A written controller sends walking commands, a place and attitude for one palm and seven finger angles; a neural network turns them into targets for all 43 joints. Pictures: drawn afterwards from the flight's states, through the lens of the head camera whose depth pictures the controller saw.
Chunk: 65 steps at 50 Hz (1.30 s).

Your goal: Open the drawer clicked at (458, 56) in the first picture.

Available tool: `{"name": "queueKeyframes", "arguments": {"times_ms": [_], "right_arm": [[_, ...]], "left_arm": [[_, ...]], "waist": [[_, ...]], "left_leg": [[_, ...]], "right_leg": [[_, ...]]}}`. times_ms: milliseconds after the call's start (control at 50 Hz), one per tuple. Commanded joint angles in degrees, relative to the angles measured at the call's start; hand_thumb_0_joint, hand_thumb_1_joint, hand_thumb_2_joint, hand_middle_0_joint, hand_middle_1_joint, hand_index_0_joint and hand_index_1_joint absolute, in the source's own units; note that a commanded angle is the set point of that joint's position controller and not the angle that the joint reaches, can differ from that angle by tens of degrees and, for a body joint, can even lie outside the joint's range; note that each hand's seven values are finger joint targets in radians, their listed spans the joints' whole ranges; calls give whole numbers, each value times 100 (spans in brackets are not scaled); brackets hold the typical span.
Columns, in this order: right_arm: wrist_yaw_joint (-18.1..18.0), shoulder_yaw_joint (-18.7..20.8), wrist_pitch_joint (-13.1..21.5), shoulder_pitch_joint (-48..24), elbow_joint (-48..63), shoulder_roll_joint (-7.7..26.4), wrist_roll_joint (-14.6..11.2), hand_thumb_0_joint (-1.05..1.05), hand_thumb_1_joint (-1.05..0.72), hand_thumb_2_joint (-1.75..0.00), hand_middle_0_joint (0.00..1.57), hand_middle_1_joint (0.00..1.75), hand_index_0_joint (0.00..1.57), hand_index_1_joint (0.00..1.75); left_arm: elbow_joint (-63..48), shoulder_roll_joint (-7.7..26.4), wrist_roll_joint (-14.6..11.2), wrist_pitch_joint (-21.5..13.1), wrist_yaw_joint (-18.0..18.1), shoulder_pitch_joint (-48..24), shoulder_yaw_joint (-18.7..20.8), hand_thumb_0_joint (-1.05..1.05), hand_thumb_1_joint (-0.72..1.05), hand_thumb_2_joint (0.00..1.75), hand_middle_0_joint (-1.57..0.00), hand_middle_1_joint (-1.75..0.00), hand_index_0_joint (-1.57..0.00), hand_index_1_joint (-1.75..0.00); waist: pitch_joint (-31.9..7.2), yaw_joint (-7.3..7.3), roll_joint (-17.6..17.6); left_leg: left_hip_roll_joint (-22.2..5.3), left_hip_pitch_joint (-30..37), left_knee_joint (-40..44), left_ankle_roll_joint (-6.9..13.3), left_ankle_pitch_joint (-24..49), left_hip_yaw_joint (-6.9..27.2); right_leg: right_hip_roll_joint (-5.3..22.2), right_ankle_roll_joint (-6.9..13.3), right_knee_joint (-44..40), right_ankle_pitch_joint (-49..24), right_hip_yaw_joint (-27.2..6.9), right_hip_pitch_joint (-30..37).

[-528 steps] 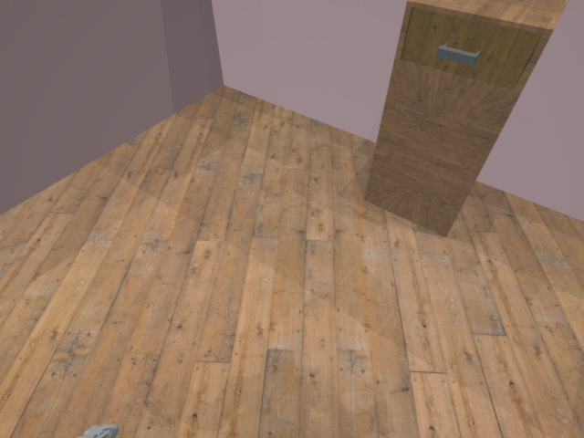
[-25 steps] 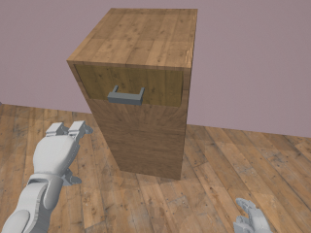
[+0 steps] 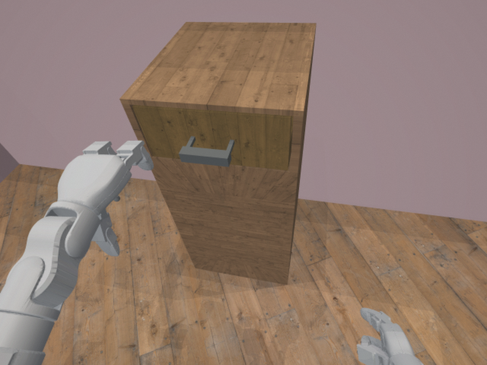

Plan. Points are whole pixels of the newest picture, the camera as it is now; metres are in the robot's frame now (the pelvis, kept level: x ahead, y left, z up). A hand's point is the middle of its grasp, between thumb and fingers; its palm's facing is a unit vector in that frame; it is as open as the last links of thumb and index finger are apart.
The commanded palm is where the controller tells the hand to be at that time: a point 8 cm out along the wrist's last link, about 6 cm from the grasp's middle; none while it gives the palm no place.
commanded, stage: raise the hand with hooked fingers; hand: left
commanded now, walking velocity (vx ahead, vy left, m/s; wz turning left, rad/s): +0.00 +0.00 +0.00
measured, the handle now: (208, 149) +0.56 +0.16 +0.02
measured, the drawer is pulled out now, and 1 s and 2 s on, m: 0.00 0.00 0.00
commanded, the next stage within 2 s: move the hooked fingers above the handle in 0.28 s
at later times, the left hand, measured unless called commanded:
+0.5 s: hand (116, 205) +0.31 +0.24 +0.12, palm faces +0.04 -0.08 -1.00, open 13.8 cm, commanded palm +0.29 +0.24 +0.18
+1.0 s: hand (154, 182) +0.38 +0.21 +0.10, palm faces -0.02 -0.06 -1.00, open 13.8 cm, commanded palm +0.37 +0.21 +0.16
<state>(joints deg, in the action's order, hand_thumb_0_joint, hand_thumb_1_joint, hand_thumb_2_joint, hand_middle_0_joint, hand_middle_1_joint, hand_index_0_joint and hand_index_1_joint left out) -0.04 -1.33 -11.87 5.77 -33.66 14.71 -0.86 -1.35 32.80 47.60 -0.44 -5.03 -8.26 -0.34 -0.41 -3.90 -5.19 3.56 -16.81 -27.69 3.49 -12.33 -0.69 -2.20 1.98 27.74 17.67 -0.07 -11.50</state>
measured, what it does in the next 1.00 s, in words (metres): stands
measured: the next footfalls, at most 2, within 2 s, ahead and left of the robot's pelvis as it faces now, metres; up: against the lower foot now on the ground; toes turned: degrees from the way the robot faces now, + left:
none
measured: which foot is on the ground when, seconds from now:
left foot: down 0.00-1.00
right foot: down 0.00-1.00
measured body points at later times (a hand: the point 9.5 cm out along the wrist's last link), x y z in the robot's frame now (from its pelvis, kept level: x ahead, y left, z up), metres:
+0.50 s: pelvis -0.01 +0.00 +0.00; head +0.01 -0.03 +0.45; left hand +0.30 +0.24 +0.17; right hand +0.19 -0.22 -0.11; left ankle +0.02 +0.08 -0.74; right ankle -0.04 -0.10 -0.74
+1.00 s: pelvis +0.00 +0.00 -0.01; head +0.03 -0.03 +0.44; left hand +0.37 +0.21 +0.15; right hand +0.14 -0.25 -0.13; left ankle +0.02 +0.08 -0.74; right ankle -0.04 -0.10 -0.74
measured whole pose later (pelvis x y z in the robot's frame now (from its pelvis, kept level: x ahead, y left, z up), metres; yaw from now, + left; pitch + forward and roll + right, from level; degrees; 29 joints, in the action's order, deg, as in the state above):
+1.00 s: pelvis +0.00 +0.00 -0.01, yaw +0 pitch +5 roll +0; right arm -0.7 0.7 -13.1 11.0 -35.3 15.3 -1.8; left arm 15.9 29.5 51.2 -1.4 -1.9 -22.1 -6.4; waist -2.3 -1.8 -4.0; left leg 3.4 -22.1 -30.7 3.4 -13.7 -1.1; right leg -2.3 2.2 31.4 19.3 -0.3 -17.1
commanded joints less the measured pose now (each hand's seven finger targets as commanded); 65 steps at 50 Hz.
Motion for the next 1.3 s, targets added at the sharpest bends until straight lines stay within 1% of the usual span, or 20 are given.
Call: {"name": "queueKeyframes", "arguments": {"times_ms": [0, 80, 160, 240, 360, 420, 480, 520, 580, 620, 640, 680, 720, 740, 800, 920, 980, 1060, 1120, 1280], "right_arm": [[-1, 261, 224, -657, 902, 662, 16, 0, -90, -90, 20, 30, 20, 30], [-26, 276, 285, -616, 888, 668, 19, 0, -90, -90, 20, 30, 20, 30], [-48, 306, 328, -608, 799, 662, 29, 0, -90, -90, 20, 30, 20, 30], [-51, 313, 340, -598, 732, 650, 1, 0, -90, -90, 20, 30, 20, 30], [-29, 311, 296, -604, 743, 657, -4, 0, -90, -90, 20, 30, 20, 30], [-53, 298, 264, -615, 706, 685, -53, 0, -90, -90, 20, 30, 20, 30], [-81, 293, 256, -524, 713, 664, -34, 0, -90, -90, 20, 30, 20, 30], [-110, 307, 280, -483, 678, 668, -31, 0, -90, -90, 20, 30, 20, 30], [-104, 316, 269, -377, 646, 623, -14, 0, -90, -90, 20, 30, 20, 30], [-95, 329, 250, -367, 638, 646, -19, 0, -90, -90, 20, 30, 20, 30], [-86, 309, 230, -343, 608, 629, -10, 0, -90, -90, 20, 30, 20, 30], [-62, 321, 187, -292, 602, 627, -30, 0, -90, -90, 20, 30, 20, 30], [-65, 327, 145, -266, 594, 676, -46, 0, -90, -90, 20, 30, 20, 30], [-79, 314, 114, -249, 602, 664, -56, 0, -90, -90, 20, 30, 20, 30], [-87, 351, 81, -200, 643, 683, -61, 0, -90, -90, 20, 30, 20, 30], [-118, 416, 61, 1, 648, 719, -84, 0, -90, -90, 20, 30, 20, 30], [-176, 443, 79, 145, 565, 728, -85, 0, -90, -90, 20, 30, 20, 30], [-187, 497, 94, 331, 456, 716, -73, 0, -90, -90, 20, 30, 20, 30], [-181, 510, 53, 379, 402, 743, -75, 0, -90, -90, 20, 30, 20, 30], [-175, 567, -66, 610, 433, 771, -92, 0, -90, -90, 20, 30, 20, 30]], "left_arm": [[-1091, 1267, -54, -158, 179, -1220, 862, 0, -50, 30, -30, -120, -30, -120], [-1105, 1307, -87, -308, 309, -1219, 957, 0, -50, 30, -30, -120, -30, -120], [-1316, 1435, -22, -450, 534, -1479, 1054, 0, -50, 30, -30, -120, -30, -120], [-1088, 1328, -36, -358, 643, -1439, 961, 0, -50, 30, -30, -120, -30, -120], [-1085, 1282, 22, -201, 543, -1394, 838, 0, -50, 30, -30, -120, -30, -120], [-702, 1095, 30, -143, 421, -1694, 605, 0, -50, 30, -30, -120, -30, -120], [-640, 943, 87, -211, 383, -2047, 343, 0, -50, 30, -30, -120, -30, -120], [-533, 1063, 155, -282, 416, -2415, 423, 0, -50, 30, -30, -120, -30, -120], [-477, 918, 236, -376, 534, -2806, 243, 0, -50, 30, -30, -120, -30, -120], [-281, 1152, 276, -339, 627, -2800, 493, 0, -50, 30, -30, -120, -30, -120], [-205, 1003, 298, -317, 666, -2974, 325, 0, -50, 30, -30, -120, -30, -120], [4, 883, 310, -233, 723, -2961, 253, 0, -50, 30, -30, -120, -30, -120], [359, 1096, 343, -101, 745, -2974, 462, 0, -50, 30, -30, -120, -30, -120], [501, 1035, 361, -42, 735, -2996, 376, 0, -50, 30, -30, -120, -30, -120], [462, 1023, 386, -5, 684, -3089, 310, 0, -50, 30, -30, -120, -30, -120], [616, 708, 348, -164, 527, -3475, -62, 0, -50, 30, -30, -120, -30, -120], [822, 984, 376, -322, 630, -3798, 146, 0, -50, 30, -30, -120, -30, -120], [1064, 1072, 412, -457, 870, -4204, 254, 0, -50, 30, -30, -120, -30, -120], [1554, 1126, 474, -360, 989, -4297, 335, 0, -50, 30, -30, -120, -30, -120], [2209, 730, 587, -253, 830, -4728, -165, 0, -50, 30, -30, -120, -30, -120]], "waist": [[-1400, -52, 377], [-1348, -54, 488], [-1554, -50, 194], [-1430, -21, 239], [-1557, -19, 297], [-1212, 115, 427], [-1310, 142, 390], [-1435, 171, 395], [-1617, 169, 190], [-1754, 106, 181], [-1758, 124, 152], [-1770, 110, 247], [-1785, 86, 436], [-1753, 94, 577], [-1984, 95, 494], [-1821, 313, 508], [-1880, 319, 494], [-2196, 307, 340], [-2238, 296, 459], [-2338, 475, 596]], "left_leg": [[-203, 931, 238, -100, 1555, 245], [-180, 839, 238, -76, 1311, 236], [-181, 965, 218, -88, 1293, 258], [-204, 960, 227, -97, 1195, 252], [-214, 1025, 240, -114, 1422, 300], [-223, 910, 232, -98, 1170, 288], [-213, 969, 227, -94, 1096, 305], [-222, 1013, 156, -85, 1094, 322], [-230, 1104, 126, -133, 1217, 367], [-226, 1074, 72, -138, 1334, 346], [-223, 1041, 60, -150, 1350, 321], [-235, 991, 54, -161, 1441, 327], [-237, 858, 34, -142, 1420, 281], [-222, 760, 29, -113, 1385, 233], [-225, 825, -50, -90, 1598, 218], [-223, 776, -171, -56, 1581, 238], [-197, 725, -238, -31, 1468, 210], [-199, 769, -343, -48, 1684, 213], [-169, 575, -417, -50, 1744, 155], [-150, 476, -555, 0, 1886, 94]], "right_leg": [[102, 4, -364, -1552, -113, 89], [110, -10, -401, -1384, -137, 42], [107, 7, -387, -1256, -157, 0], [103, 5, -426, -1151, -141, -96], [86, 12, -359, -1302, -87, -27], [47, 2, -428, -1117, -68, -300], [65, 12, -389, -994, -40, -368], [32, 19, -367, -985, -60, -443], [44, 53, -256, -988, -11, -503], [12, 66, -223, -1081, -41, -431], [43, 68, -190, -1094, -31, -454], [28, 77, -134, -1170, -5, -468], [9, 74, -133, -1218, -31, -376], [46, 58, -135, -1268, -48, -316], [53, 55, -50, -1522, -92, -265], [23, 41, -20, -1506, -82, -565], [34, 38, 5, -1518, -132, -613], [23, 57, 127, -1669, -130, -628], [9, 50, 180, -1852, -144, -571], [28, 21, 270, -2266, -176, -625]]}}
